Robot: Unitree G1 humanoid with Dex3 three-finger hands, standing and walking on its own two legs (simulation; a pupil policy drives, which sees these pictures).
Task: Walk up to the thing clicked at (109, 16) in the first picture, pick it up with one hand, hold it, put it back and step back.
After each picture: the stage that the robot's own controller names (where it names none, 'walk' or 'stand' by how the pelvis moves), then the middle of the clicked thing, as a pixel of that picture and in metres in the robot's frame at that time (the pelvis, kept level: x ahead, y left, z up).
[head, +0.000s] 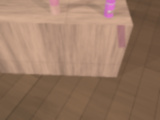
stand; (109, 8) +1.05 -0.19 -0.11
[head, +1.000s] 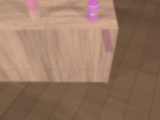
walk; (92, 10) +0.95 +0.00 -0.08
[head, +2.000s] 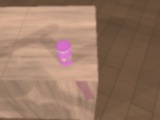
walk; (64, 53) +0.55 +0.12 -0.10
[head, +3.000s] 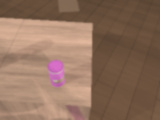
stand; (56, 74) +0.46 +0.12 -0.09
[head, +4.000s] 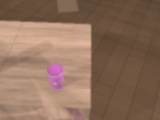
stand; (56, 76) +0.45 +0.13 -0.11
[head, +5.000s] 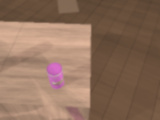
stand; (55, 76) +0.46 +0.13 -0.11
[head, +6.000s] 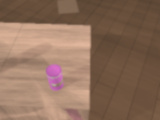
stand; (55, 77) +0.45 +0.14 -0.11
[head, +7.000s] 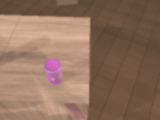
rise first; (54, 72) +0.46 +0.14 -0.11
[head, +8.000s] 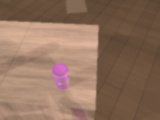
rise first; (61, 77) +0.45 +0.13 -0.10
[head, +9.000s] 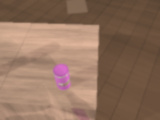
go down; (62, 77) +0.45 +0.13 -0.10
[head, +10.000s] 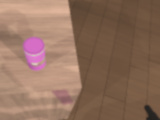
go down; (35, 54) +0.46 +0.12 -0.03
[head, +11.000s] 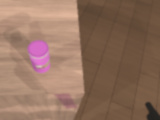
close in; (40, 57) +0.45 +0.12 -0.03
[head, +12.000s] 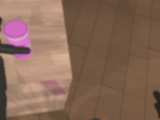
close; (19, 40) +0.48 +0.13 +0.01
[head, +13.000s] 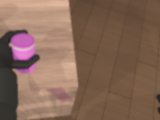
lift; (24, 54) +0.44 +0.14 +0.00
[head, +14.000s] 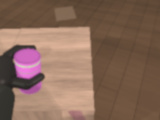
lift; (29, 72) +0.32 +0.16 +0.15
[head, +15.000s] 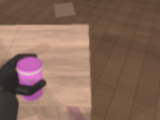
hold; (31, 79) +0.32 +0.16 +0.10
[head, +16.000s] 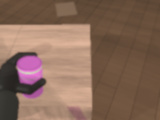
hold; (31, 77) +0.32 +0.16 +0.10
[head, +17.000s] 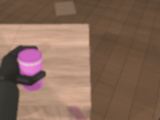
crouch; (31, 70) +0.35 +0.17 +0.10
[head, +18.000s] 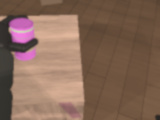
crouch; (23, 39) +0.45 +0.17 +0.12
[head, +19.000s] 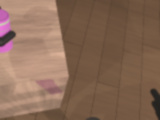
lower; out of the picture +0.51 +0.17 +0.03
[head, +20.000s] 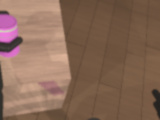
lower; (6, 36) +0.50 +0.16 +0.01
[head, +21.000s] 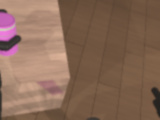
lower; (4, 35) +0.50 +0.16 +0.01
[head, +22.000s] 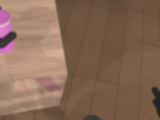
lower; (0, 32) +0.51 +0.16 +0.02
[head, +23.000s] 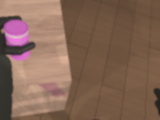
open; (18, 41) +0.49 +0.13 +0.01
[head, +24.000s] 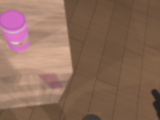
rise; (15, 32) +0.49 +0.14 +0.02
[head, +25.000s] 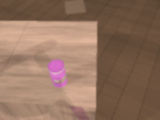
sink last; (58, 73) +0.45 +0.14 -0.05
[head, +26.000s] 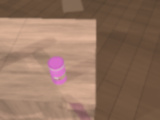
stand; (57, 71) +0.46 +0.13 -0.05
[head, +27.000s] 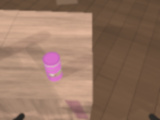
stand; (53, 67) +0.46 +0.13 -0.04
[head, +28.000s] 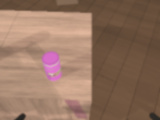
stand; (52, 66) +0.46 +0.14 -0.04
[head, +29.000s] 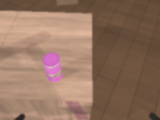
stand; (52, 67) +0.45 +0.13 -0.04
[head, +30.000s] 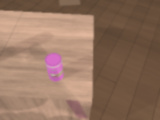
stand; (54, 67) +0.46 +0.13 -0.06
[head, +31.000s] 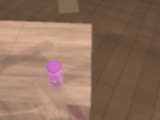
walk; (55, 74) +0.47 +0.14 -0.11
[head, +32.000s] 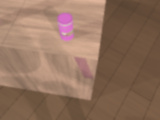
walk; (66, 27) +0.63 +0.10 -0.08
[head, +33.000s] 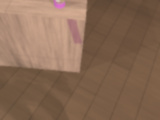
walk; out of the picture +0.92 +0.14 -0.09
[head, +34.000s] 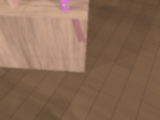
stand; (64, 1) +1.08 +0.14 -0.10
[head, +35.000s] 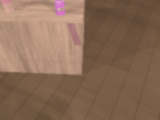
stand; (59, 5) +1.07 +0.16 -0.11
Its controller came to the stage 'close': yes
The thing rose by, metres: 0.21
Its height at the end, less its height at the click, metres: +0.00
